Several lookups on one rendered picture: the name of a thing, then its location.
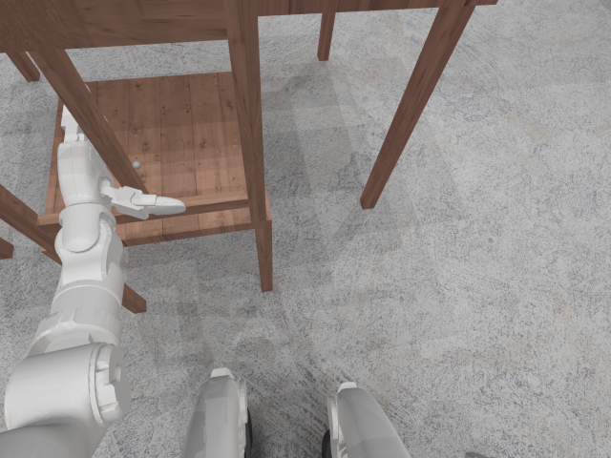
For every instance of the chair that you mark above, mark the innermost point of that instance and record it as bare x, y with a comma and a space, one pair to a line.
198, 137

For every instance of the left robot upper arm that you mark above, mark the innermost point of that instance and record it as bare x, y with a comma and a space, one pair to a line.
61, 403

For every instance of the robot left thigh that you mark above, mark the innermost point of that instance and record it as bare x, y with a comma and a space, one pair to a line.
220, 409

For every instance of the left robot forearm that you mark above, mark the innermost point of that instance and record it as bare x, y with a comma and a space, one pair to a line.
88, 297

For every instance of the robot right shin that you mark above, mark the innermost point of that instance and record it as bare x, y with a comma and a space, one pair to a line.
340, 450

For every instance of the robot left hand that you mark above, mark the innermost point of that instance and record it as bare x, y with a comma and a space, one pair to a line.
80, 173

